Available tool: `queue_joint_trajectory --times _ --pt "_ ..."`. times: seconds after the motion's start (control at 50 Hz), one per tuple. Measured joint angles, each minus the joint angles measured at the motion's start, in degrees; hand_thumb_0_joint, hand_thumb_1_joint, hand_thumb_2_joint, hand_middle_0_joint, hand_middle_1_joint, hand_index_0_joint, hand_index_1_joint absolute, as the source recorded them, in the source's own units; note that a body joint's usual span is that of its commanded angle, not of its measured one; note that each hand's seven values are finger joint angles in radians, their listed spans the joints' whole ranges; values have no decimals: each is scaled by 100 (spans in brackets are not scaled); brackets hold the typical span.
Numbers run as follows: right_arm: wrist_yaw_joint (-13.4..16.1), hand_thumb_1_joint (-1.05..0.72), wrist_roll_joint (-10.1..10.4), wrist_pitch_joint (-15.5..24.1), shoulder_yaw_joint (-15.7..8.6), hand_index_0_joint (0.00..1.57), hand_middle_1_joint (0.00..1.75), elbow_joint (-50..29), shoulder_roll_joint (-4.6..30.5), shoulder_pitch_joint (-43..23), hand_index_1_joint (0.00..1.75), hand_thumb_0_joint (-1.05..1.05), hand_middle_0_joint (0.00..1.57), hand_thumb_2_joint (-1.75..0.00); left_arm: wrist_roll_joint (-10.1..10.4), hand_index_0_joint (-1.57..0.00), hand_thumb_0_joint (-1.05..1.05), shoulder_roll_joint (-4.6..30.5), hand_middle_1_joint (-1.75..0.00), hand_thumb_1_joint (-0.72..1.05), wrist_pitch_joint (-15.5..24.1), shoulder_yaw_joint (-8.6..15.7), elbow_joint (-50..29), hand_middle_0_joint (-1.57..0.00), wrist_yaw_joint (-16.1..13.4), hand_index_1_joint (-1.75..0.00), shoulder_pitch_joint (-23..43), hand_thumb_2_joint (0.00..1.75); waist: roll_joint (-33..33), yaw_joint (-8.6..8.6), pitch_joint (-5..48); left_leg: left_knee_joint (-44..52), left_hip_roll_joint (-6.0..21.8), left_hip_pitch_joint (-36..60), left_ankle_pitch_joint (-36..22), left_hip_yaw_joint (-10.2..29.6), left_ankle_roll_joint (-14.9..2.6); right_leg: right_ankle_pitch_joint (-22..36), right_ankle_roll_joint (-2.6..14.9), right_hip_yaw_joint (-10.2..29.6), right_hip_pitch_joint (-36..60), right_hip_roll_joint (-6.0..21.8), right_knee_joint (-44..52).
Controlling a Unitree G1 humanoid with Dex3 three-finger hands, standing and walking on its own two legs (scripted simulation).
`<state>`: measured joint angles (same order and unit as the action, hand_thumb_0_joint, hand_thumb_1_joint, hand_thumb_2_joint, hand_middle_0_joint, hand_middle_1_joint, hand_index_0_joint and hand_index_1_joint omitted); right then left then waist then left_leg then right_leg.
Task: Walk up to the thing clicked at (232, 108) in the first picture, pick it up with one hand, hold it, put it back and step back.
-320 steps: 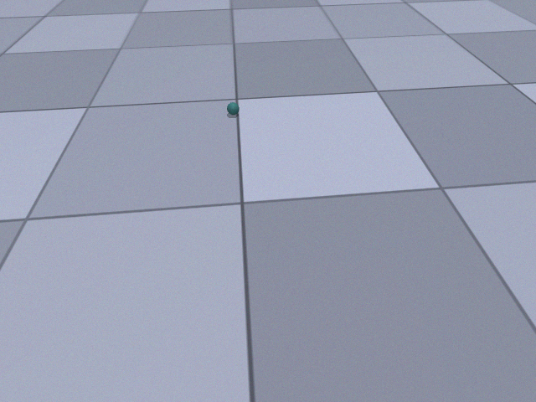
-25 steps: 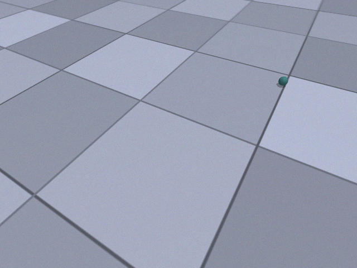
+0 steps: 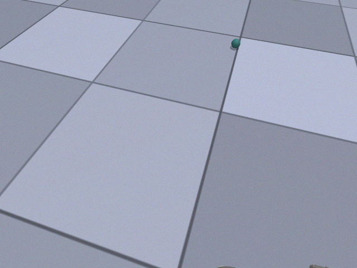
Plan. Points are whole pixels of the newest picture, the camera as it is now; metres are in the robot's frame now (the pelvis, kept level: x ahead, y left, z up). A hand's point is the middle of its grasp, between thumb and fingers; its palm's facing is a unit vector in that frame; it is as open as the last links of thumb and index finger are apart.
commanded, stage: walk up
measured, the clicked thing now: (235, 43) +2.08 -0.56 -0.73
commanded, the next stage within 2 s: stand in 1.36 s
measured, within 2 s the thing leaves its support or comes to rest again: neither
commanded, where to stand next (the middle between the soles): +0.05 +0.01 m, yaw -15 degrees
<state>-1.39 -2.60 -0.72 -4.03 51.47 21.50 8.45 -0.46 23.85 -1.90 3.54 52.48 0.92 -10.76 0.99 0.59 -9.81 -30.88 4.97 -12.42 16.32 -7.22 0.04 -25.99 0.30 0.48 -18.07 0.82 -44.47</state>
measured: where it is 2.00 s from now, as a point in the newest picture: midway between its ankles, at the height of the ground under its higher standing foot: outside the picture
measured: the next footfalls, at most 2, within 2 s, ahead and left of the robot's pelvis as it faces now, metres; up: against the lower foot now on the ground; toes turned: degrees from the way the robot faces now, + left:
right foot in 0.06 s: +0.04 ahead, -0.13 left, +0.00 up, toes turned -3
left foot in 0.40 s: +0.06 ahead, +0.13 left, +0.00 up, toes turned -12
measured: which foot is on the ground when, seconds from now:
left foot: down 0.00-0.08, up 0.10-0.38, down 0.40-1.00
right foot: up 0.00-0.04, down 0.06-0.44, up 0.46-0.66, down 0.68-1.00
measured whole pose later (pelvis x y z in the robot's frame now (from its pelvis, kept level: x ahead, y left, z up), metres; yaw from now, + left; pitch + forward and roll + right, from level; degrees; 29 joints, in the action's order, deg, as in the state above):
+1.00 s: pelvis -0.01 +0.00 +0.00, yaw -14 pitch -3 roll +1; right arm -1.2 -1.0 -0.5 -0.8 58.0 20.7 10.2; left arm -0.1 19.7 0.8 1.0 57.3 0.2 -7.4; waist -1.0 0.5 -5.0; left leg -27.9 1.8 -9.0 15.6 -0.9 1.8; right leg -14.8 -0.3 3.2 -12.8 0.0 -30.8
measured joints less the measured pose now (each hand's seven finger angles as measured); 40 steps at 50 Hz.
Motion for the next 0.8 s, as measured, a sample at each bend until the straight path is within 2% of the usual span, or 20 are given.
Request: queue_joint_trajectory --times 0.04,0.08,0.1,0.12,0.16,0.22,0.28,0.36,0.4,0.42,0.44,0.46,0.52,0.56,0.64,0.68,0.7,0.74,0.8 --pt "-10 -90 30 -50 -19 21 30 -110 56 26 30 0 20 -89 -35 -20 0 -43 -30 90 30 -15 -28 -20 0 -30 -63 89 -70 30 -31 -302 75 -87 173 -92 43 205 14 -106 225 3 527" --pt "-10 -90 87 -123 -42 21 30 -172 134 42 30 0 20 -89 -76 -20 0 -122 -30 90 89 -11 -17 -20 -29 -30 -106 89 -237 56 -67 -745 232 -204 420 -113 99 772 47 -192 440 -110 962" --pt "3 -90 118 -173 -58 21 30 -168 171 29 30 0 20 -89 -100 -20 0 -191 -30 90 120 -10 -19 -20 -46 -30 -116 89 -383 97 -110 -1016 319 -291 490 12 28 769 63 -236 463 -207 904" --pt "23 -90 139 -234 -57 21 30 -161 176 22 30 0 20 -89 -120 -21 0 -242 -30 90 150 -21 -47 -20 -60 -30 -150 89 -438 106 -112 -1373 249 -423 778 218 -3 706 84 -222 444 -237 821" --pt "58 -90 162 -322 -21 21 30 -135 139 6 30 0 20 -89 -130 -21 1 -304 -30 90 189 -61 -118 -20 -70 -30 -233 89 -373 -2 -63 -2113 -57 -656 1422 472 -9 656 129 -12 380 -194 743" --pt "48 -90 224 -299 49 21 30 -124 110 -2 30 1 20 -89 -88 -21 1 -373 -30 90 203 -104 -197 -20 -107 -30 -303 89 -336 -47 7 -2594 -260 -870 1494 665 0 785 123 195 395 -165 934" --pt "46 -90 199 -258 110 21 30 -124 99 40 30 0 20 -89 -87 -21 1 -373 -30 90 229 -131 -303 -20 -145 -30 -309 89 -341 -56 89 -2452 -271 -920 1306 786 41 866 107 280 364 -199 1041" --pt "67 -90 154 -186 130 21 30 -66 98 70 30 0 20 -89 -100 -21 1 -297 -30 90 234 -136 -467 -21 -163 -30 -274 89 -311 -86 162 -1599 -288 -678 1134 863 67 813 63 350 252 -270 897" --pt "85 -90 139 -109 115 21 30 -35 83 92 30 0 20 -89 -70 -21 1 -222 -30 90 187 -130 -517 -20 -153 -30 -223 89 -235 -65 199 -885 -339 -416 795 818 39 693 10 360 141 -267 660" --pt "104 -90 125 -57 98 21 30 -2 38 90 30 0 20 -89 -39 -21 1 -165 -30 90 150 -117 -516 -20 -153 -30 -170 89 -112 -59 180 -608 -416 -294 302 769 41 604 -28 404 91 -210 488" --pt "120 -90 97 -15 96 21 30 39 -43 83 30 0 20 -89 -1 -21 1 -106 -30 90 107 -92 -485 -20 -163 -30 -111 89 89 -92 152 -523 -515 -202 182 654 45 545 -35 525 60 -124 339" --pt "121 -90 74 21 118 21 30 60 -103 101 30 0 20 -89 37 -21 1 -81 -30 90 66 -75 -442 -20 -180 -30 -73 89 212 -124 172 -478 -545 -145 190 563 44 434 11 688 14 -158 199" --pt "79 -90 73 107 180 21 30 66 -157 199 30 0 20 -89 46 -21 1 -80 -30 90 17 -104 -289 -20 -186 -30 1 89 168 -18 277 -424 -366 -84 234 620 15 -352 58 597 -120 -420 -488" --pt "83 -90 64 130 213 21 30 61 -168 226 30 0 20 -89 66 -21 1 -62 -30 90 54 -104 -235 -20 -149 -30 17 89 154 -25 306 -280 -251 5 173 585 33 -431 80 491 -125 -426 -635" --pt "86 -90 67 157 232 21 30 -1 -87 163 30 0 20 -89 64 -21 1 -51 -30 90 129 -96 -143 -20 -80 -30 51 89 102 -13 260 -246 -127 14 137 482 112 -88 78 248 129 -215 94" --pt "79 -90 98 104 234 21 30 -49 -13 114 30 0 20 -89 38 -21 1 -59 -30 90 176 -103 -85 -20 -85 -30 66 89 44 -14 216 -427 -79 -63 220 434 158 398 96 130 397 -159 809" --pt "79 -90 125 60 226 21 30 -46 38 67 30 0 20 -89 18 -21 1 -98 -30 90 213 -102 -28 -20 -103 -30 81 89 -55 -15 168 -569 -5 -100 291 436 189 901 70 100 489 -210 1051" --pt "97 -90 188 -42 202 21 30 5 111 -7 30 0 20 -89 -38 -21 1 -217 -30 90 268 -131 89 -20 -125 -30 87 89 -308 47 118 -771 109 -161 366 581 135 984 55 13 552 -347 1094" --pt "99 -90 205 -122 203 21 30 97 112 -10 30 0 20 -89 -74 -21 1 -305 -30 90 282 -213 183 -20 -97 -30 26 89 -308 -16 265 -1094 -163 -249 1160 719 7 907 83 154 434 -257 1007"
